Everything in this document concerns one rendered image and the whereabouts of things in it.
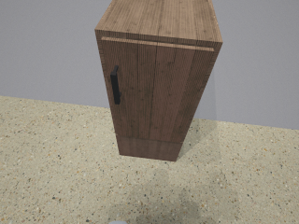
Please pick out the cupboard door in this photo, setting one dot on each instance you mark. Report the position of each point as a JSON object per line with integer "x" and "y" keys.
{"x": 159, "y": 85}

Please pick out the handle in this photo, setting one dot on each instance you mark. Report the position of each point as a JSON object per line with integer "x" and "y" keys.
{"x": 115, "y": 85}

